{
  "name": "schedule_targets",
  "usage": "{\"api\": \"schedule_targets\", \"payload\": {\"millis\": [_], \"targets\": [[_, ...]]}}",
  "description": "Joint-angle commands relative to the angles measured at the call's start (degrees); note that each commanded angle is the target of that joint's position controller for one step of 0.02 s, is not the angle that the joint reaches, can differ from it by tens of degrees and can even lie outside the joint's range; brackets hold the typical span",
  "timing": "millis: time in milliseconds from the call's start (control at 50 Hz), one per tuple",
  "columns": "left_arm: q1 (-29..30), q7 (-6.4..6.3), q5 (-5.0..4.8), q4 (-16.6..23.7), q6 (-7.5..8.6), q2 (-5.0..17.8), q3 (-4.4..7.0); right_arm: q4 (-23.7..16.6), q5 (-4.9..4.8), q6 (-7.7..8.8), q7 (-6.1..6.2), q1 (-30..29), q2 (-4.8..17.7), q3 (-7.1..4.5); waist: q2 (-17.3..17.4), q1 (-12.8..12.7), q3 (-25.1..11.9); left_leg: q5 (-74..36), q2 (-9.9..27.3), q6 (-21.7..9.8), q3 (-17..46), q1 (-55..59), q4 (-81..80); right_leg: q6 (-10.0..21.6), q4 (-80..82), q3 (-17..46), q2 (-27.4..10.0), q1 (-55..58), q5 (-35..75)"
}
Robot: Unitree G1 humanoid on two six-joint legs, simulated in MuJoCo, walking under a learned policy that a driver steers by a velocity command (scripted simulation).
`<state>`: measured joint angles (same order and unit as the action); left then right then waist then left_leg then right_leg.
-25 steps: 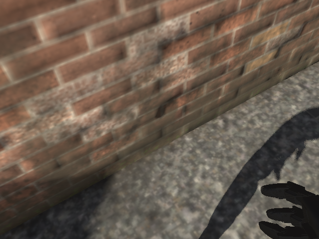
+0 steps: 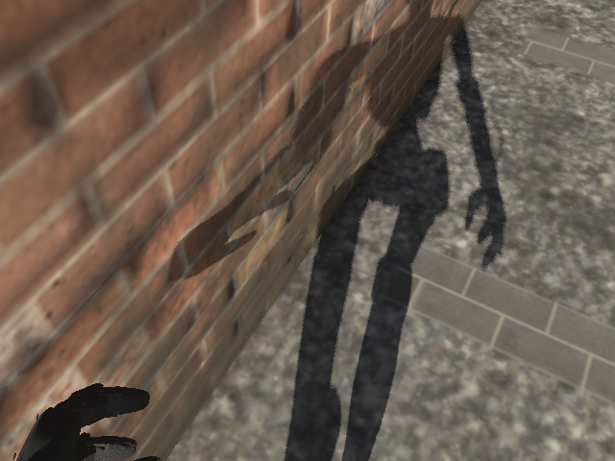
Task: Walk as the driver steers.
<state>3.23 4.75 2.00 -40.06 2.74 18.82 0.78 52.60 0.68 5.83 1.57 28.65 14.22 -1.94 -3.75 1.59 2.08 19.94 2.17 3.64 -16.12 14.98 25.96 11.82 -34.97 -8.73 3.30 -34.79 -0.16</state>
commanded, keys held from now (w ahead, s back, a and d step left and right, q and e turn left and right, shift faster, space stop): shift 1.00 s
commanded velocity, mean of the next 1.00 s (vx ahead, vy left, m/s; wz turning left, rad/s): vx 0.23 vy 0.00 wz -0.21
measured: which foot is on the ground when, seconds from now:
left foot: down 0.00-0.00, up 0.02-0.32, down 0.34-1.00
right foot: down 0.00-0.36, up 0.38-0.64, down 0.66-1.00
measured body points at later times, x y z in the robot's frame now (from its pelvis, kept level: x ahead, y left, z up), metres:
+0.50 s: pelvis +0.30 -0.02 +0.02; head +0.34 -0.02 +0.47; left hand +0.51 +0.20 -0.10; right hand +0.31 -0.31 -0.09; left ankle +0.44 +0.09 -0.70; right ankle +0.19 -0.15 -0.58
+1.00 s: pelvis +0.34 -0.13 +0.03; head +0.35 -0.14 +0.48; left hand +0.46 +0.09 -0.11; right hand +0.30 -0.42 -0.11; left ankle +0.44 +0.09 -0.70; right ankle +0.28 -0.25 -0.70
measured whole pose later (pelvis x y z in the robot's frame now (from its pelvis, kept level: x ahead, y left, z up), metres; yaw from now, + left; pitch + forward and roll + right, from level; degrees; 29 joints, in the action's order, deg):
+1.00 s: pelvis +0.34 -0.13 +0.03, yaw -15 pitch -2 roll -2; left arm -13.2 0.5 0.5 -54.1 -2.4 10.8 1.7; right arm 56.3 1.7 1.2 3.3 16.8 18.5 -0.8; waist 2.7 -0.5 1.8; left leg 11.2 11.6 11.1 5.5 -14.6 26.8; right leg -0.6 -31.1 4.3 2.6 -9.7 -19.9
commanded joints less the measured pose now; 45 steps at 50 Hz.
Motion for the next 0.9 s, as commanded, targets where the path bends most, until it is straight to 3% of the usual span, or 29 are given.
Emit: {"api": "schedule_targets", "payload": {"millis": [20,40,60,80,120,140,160,200,240,280,300,320,340,360,380,400,420,440,500,560,580,600,660,680,700,720,740,780,900], "targets": [[-30.86,-3.68,-0.47,-7.62,-0.08,13.71,5.72,-10.97,1.06,0.75,-0.73,-11.49,5.74,-1.37,-7.38,-11.8,-8.46,4.0,-2.98,-3.62,3.99,-45.4,64.61,5.69,-2.11,20.19,-9.93,48.99,20.49],[-30.04,-3.94,2.3,-4.77,-1.15,19.72,7.48,-14.66,-1.94,1.42,0.6,-6.61,4.32,-0.16,-11.06,-9.08,-23.7,10.2,-6.11,-2.24,14.93,-63.6,85.75,19.69,4.3,45.33,-21.25,66.26,25.86],[-25.57,-4.47,0.79,-1.85,-1.53,17.59,7.57,-14.44,0.04,1.78,1.19,-8.79,6.37,0.47,2.47,-7.98,-25.03,3.29,-1.17,-4.35,21.26,-61.3,78.65,15.11,11.48,47.65,-19.83,60.28,15.73],[-21.78,-4.68,0.2,-1.26,-1.4,13.12,6.57,-13.49,-0.04,1.7,1.34,-8.29,7.24,0.52,8.89,-4.61,-13.57,-0.55,1.23,-4.65,20.87,-58.3,70.87,12.02,13.65,41.35,-18.49,45.18,16.48],[-16.89,-4.87,0.04,-0.17,-0.45,7.57,4.59,-13.44,0.71,0.3,2.15,-10.27,6.31,0.41,14.15,-0.97,-3.73,-1.6,2.89,-3.94,19.7,-51.6,62.96,7.99,14.65,33.44,-15.64,26.68,29.2],[-12.6,-5.04,-2.15,3.15,1.19,6.86,4.54,-13.41,0.67,1.29,1.54,-10.84,12.33,-1.43,10.25,-0.85,-8.1,0.35,5.57,-2.6,22.47,-52.6,58.44,5.05,17.21,33.08,-11.75,27.71,32.48],[-10.22,-5.69,-3.14,2.89,1.22,7.21,4.71,-14.28,0.67,1.14,1.36,-11.39,12.15,-1.85,8.1,1.52,-6.86,-0.13,6.11,-1.28,20.88,-49.21,48.47,3.84,17.64,27.03,-9.44,22.93,33.8],[-10.96,-7.49,-2.95,1.93,0.74,4.72,4.49,-14.23,1.02,1.08,0.96,-15.0,5.98,-0.64,7.13,0.55,-4.16,-3.68,3.56,0.33,15.42,-43.78,33.08,0.0,15.76,19.19,-2.92,15.14,45.07],[-12.67,-8.3,-2.83,1.86,-0.69,4.3,4.53,-12.55,0.09,2.26,-0.03,-15.45,2.2,0.5,8.14,-2.15,-6.11,-19.84,-2.1,0.32,10.77,-32.6,14.55,-3.5,12.26,13.56,1.64,10.97,36.96],[-18.53,-7.77,-2.78,-0.31,-1.71,3.17,4.34,-10.57,-0.16,2.41,-0.75,-14.85,3.29,-0.34,2.71,-4.95,-10.06,-33.64,-5.41,-0.03,10.55,-28.78,6.33,-4.89,7.92,13.96,0.81,18.78,28.47],[-17.29,-7.7,-2.54,-0.03,-2.86,2.29,3.8,-9.81,1.6,2.04,-1.04,-13.77,4.42,-0.13,-2.97,-4.14,-10.31,-34.0,-4.37,-1.29,11.88,-30.58,3.81,-5.49,4.71,15.74,-1.14,24.29,32.51],[-16.86,-7.73,-2.47,0.31,-3.37,0.91,3.59,-9.01,2.51,1.98,-1.17,-12.15,6.16,-0.54,-3.92,-2.7,-11.09,-37.91,-3.12,-2.65,13.04,-28.9,-0.5,-6.97,0.26,16.93,-1.65,26.93,30.6],[-15.82,-7.74,-2.19,1.4,-4.05,-0.37,3.23,-7.88,3.14,2.48,-0.99,-9.05,7.67,-1.16,-4.0,-0.14,-12.67,-49.5,0.26,-4.61,15.06,-23.25,-4.87,-10.15,-5.6,17.28,-0.56,28.39,25.91],[-17.03,-8.11,-0.56,2.86,-4.48,-0.98,3.3,-6.85,5.17,2.95,-0.3,-4.52,11.06,-1.66,2.13,1.54,-18.06,-79.15,12.83,-14.5,27.09,-11.24,3.59,-16.39,-20.28,19.17,1.49,21.76,12.79],[-21.49,-8.03,-0.94,1.81,-5.2,-2.1,3.67,-3.89,4.37,2.43,-0.26,-0.47,10.12,-1.91,15.44,3.0,-24.19,-90.13,26.82,-27.09,44.16,0.43,7.84,-21.72,-40.02,23.67,6.52,9.04,-36.31],[-23.62,-7.52,-2.82,0.32,-6.69,4.18,4.91,-4.28,1.94,1.55,-0.22,-1.74,12.53,-2.8,9.99,3.38,-25.77,-80.12,29.67,-26.87,49.39,-2.84,7.93,-22.14,-51.88,29.68,5.5,6.1,-46.09],[-17.77,-7.18,-2.05,2.09,-7.86,6.15,4.7,-6.45,-0.03,1.11,0.36,-4.58,14.33,-3.52,5.83,4.11,-22.11,-60.74,26.88,-24.0,48.42,-4.31,6.14,-21.25,-55.8,28.23,4.24,-0.32,-44.94],[-13.92,-7.29,-1.6,2.75,-8.6,3.91,3.75,-6.73,-0.79,0.6,0.89,-7.5,13.31,-3.14,2.69,2.97,-13.05,-49.92,23.33,-20.96,44.03,-12.33,2.83,-19.75,-54.51,25.58,3.75,-3.63,-39.84],[-14.52,-7.45,-1.18,3.03,-10.2,-1.35,1.81,-7.81,0.13,-1.52,2.81,-16.19,9.94,-1.79,4.83,-2.77,-2.92,-22.39,17.53,-14.72,36.16,-34.42,-5.63,-18.52,-38.37,22.67,0.05,7.64,-28.47],[-15.04,-7.23,-1.23,2.13,-10.07,-6.02,-0.26,-7.53,0.65,-2.46,2.91,-19.6,11.61,-2.27,13.56,-2.93,-2.95,-15.39,11.72,-10.21,24.38,-39.78,-10.03,-18.73,-11.41,15.55,-3.8,22.07,-20.52],[-13.22,-7.03,-2.19,2.35,-9.08,-5.97,0.06,-6.6,0.77,-2.51,1.84,-19.3,10.99,-2.02,19.34,-2.0,-2.36,-10.83,9.36,-9.27,22.77,-40.62,-12.09,-18.75,-5.0,12.92,-4.14,24.97,-18.02],[-16.08,-6.71,-1.97,0.19,-8.73,-5.21,0.46,-5.46,0.65,-2.89,1.08,-17.32,10.69,-2.08,20.51,-2.19,-3.16,-6.27,8.89,-8.29,22.0,-40.31,-11.95,-17.95,0.54,10.88,-3.33,29.19,-14.18],[-16.83,-6.46,-0.07,-1.33,-8.78,-2.43,1.69,-1.93,0.01,-2.6,0.17,-11.42,9.4,-1.46,17.46,-3.3,-1.92,7.3,7.22,-1.68,21.93,-41.25,-10.54,-14.93,11.33,11.79,-3.78,33.65,-10.14],[-17.46,-6.26,-0.08,-1.53,-7.64,0.87,2.69,-0.36,0.53,-2.37,0.29,-8.5,9.51,-1.59,14.1,-3.56,-1.61,1.66,3.86,1.81,18.43,-40.44,-5.31,-13.61,12.5,15.16,-6.69,32.93,-6.5],[-16.76,-5.38,-0.17,-3.98,-7.18,4.31,3.46,-0.41,0.68,-2.18,0.61,-5.61,8.36,-1.45,2.53,-0.16,-4.09,-6.14,1.26,4.6,14.39,-29.95,-3.62,-11.62,13.82,15.88,-7.37,21.29,-22.8],[-14.09,-4.76,-0.11,-4.07,-6.61,2.17,3.09,-0.11,0.97,-2.27,1.15,-8.09,8.94,-1.61,0.31,-1.09,-0.8,-8.46,1.17,5.54,14.11,-25.34,-0.42,-11.43,16.79,16.75,-5.41,13.58,-31.39],[-11.18,-4.17,0.34,-4.08,-6.38,0.89,2.53,-0.49,1.01,-2.44,1.51,-9.11,9.61,-1.8,-1.44,-0.7,1.38,-10.41,1.58,5.44,14.39,-25.89,0.65,-11.25,18.75,17.84,-5.62,11.35,-32.8],[-9.09,-4.02,-0.73,-4.74,-5.52,0.85,2.48,-1.16,1.14,-2.76,2.02,-10.62,8.88,-1.19,-4.46,0.12,1.47,-12.72,2.37,4.68,15.1,-25.84,0.83,-11.06,18.71,18.27,-4.86,12.43,-25.87],[-14.31,-3.98,-1.27,-9.84,-4.39,-0.43,2.38,1.48,1.02,-4.42,2.28,-7.88,9.08,-0.12,-4.0,-1.0,0.81,-13.89,3.27,5.38,14.27,-26.02,1.36,-11.57,14.72,15.97,-3.13,18.0,-5.95]]}}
